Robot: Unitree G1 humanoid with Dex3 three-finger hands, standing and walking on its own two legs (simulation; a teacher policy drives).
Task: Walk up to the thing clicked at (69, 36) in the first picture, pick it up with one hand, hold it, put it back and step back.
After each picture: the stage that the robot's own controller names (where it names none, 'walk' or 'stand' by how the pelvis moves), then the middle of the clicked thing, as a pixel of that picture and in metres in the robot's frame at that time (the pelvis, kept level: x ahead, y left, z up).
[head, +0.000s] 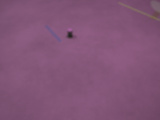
stand; (70, 33) +1.57 +0.14 -0.72
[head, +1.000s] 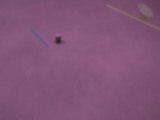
walk; (58, 38) +1.43 +0.16 -0.72
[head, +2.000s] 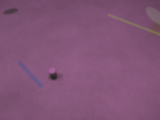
walk; (53, 74) +0.87 +0.24 -0.69
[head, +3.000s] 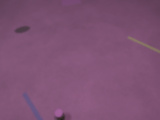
walk; (59, 115) +0.49 +0.25 -0.71
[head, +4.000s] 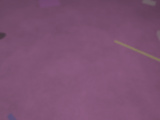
stand; out of the picture +0.32 +0.18 -0.69
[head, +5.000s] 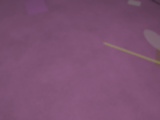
walk; out of the picture +0.30 +0.21 -0.72
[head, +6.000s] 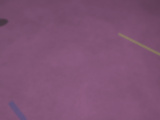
walk; out of the picture +0.33 +0.16 -0.69
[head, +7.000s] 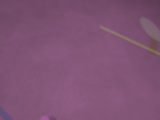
walk; out of the picture +0.34 +0.20 -0.67
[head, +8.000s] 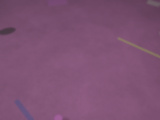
stand; out of the picture +0.44 +0.18 -0.70
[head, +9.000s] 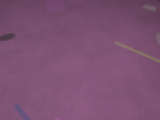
stand; out of the picture +0.45 +0.20 -0.72
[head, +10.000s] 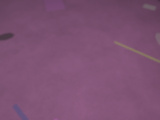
stand; out of the picture +0.44 +0.21 -0.73
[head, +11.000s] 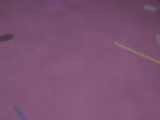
stand; out of the picture +0.43 +0.20 -0.73
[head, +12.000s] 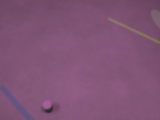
go down; (48, 106) +0.45 +0.21 -0.66
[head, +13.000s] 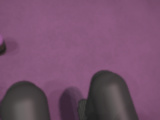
go down; out of the picture +0.51 +0.26 -0.28
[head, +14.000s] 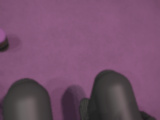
close in; out of the picture +0.50 +0.26 -0.27
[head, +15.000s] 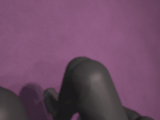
close in; out of the picture +0.49 +0.30 -0.23
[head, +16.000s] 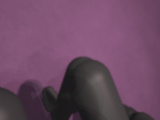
close; out of the picture +0.48 +0.30 -0.24
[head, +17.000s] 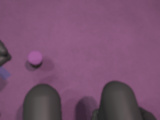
lift; (35, 59) +0.48 +0.20 -0.32
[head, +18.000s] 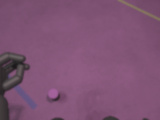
lift; (54, 94) +0.45 +0.16 -0.56
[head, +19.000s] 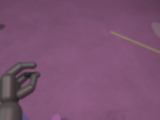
hold; out of the picture +0.42 +0.17 -0.67
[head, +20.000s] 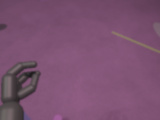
hold; out of the picture +0.43 +0.17 -0.67
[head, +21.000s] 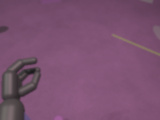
stand; out of the picture +0.43 +0.16 -0.68
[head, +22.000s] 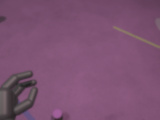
stand; (57, 115) +0.43 +0.16 -0.65
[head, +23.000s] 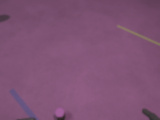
stand; (60, 114) +0.44 +0.15 -0.63
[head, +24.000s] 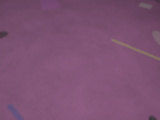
stand; out of the picture +0.42 +0.15 -0.66
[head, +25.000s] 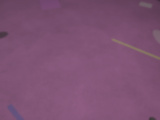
stand; out of the picture +0.42 +0.16 -0.66
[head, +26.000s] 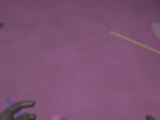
hold; out of the picture +0.43 +0.16 -0.64
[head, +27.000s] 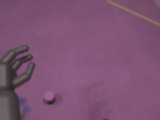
close; (50, 97) +0.45 +0.17 -0.58
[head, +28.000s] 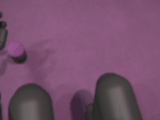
close; (18, 53) +0.50 +0.20 -0.28
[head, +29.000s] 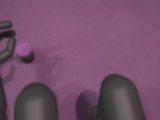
close; (26, 53) +0.49 +0.20 -0.28
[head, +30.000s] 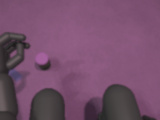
close; (43, 61) +0.50 +0.18 -0.36
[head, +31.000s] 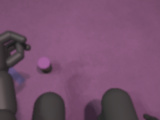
close; (45, 65) +0.49 +0.17 -0.39
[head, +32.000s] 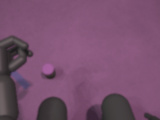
close; (49, 71) +0.48 +0.17 -0.43
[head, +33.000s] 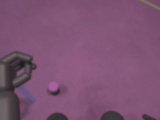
close; (54, 88) +0.46 +0.17 -0.53
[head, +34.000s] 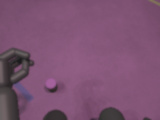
close; (51, 85) +0.46 +0.17 -0.52
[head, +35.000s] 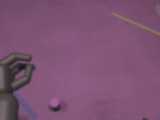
close; (55, 104) +0.46 +0.16 -0.59
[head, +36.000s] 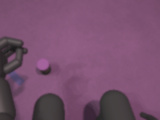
hold; (44, 67) +0.48 +0.18 -0.41
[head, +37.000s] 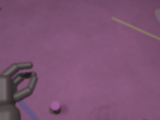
crouch; (56, 107) +0.45 +0.16 -0.62
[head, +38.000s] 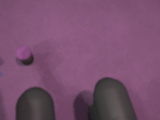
crouch; (25, 56) +0.50 +0.19 -0.34
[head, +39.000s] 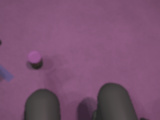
hold; (35, 60) +0.51 +0.19 -0.35
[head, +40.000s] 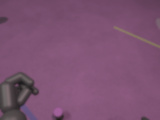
lower; (58, 114) +0.45 +0.16 -0.65
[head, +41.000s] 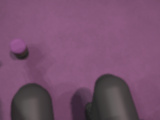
lower; (20, 50) +0.51 +0.20 -0.31
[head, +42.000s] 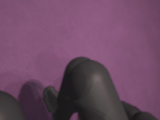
lower; out of the picture +0.48 +0.27 -0.24
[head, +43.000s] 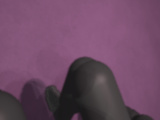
lower; out of the picture +0.48 +0.27 -0.23
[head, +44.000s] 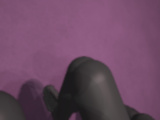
hold; out of the picture +0.48 +0.27 -0.24
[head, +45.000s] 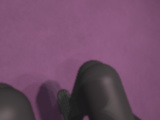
withdraw; out of the picture +0.49 +0.26 -0.24
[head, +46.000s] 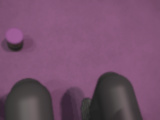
stand; (15, 40) +0.50 +0.22 -0.29
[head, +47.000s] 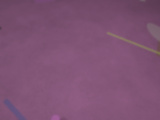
stand; out of the picture +0.44 +0.16 -0.65
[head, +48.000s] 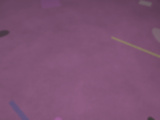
stand; out of the picture +0.45 +0.17 -0.67
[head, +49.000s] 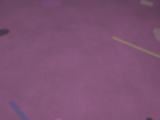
stand; out of the picture +0.43 +0.16 -0.67
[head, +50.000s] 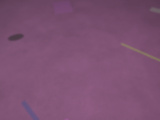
stand; out of the picture +0.46 +0.14 -0.72
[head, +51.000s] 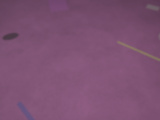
stand; out of the picture +0.44 +0.16 -0.73
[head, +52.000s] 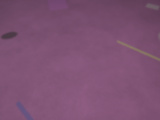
walk; out of the picture +0.43 +0.16 -0.73
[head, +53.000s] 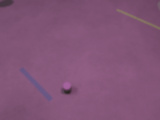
walk; (67, 88) +0.59 +0.11 -0.69
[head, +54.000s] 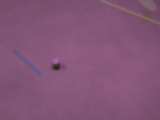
walk; (56, 64) +0.84 +0.20 -0.70
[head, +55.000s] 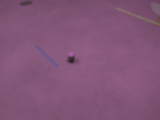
stand; (71, 57) +1.07 +0.15 -0.71
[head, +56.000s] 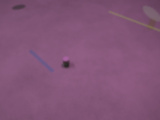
stand; (66, 62) +1.05 +0.15 -0.72
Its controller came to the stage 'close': yes
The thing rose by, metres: 0.00
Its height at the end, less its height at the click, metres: +0.00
